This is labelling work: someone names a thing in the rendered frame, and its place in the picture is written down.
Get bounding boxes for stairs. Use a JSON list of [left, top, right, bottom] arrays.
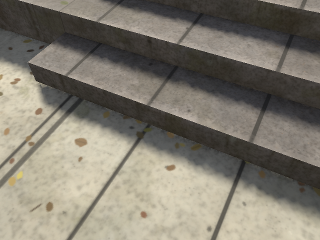
[[28, 0, 320, 189]]

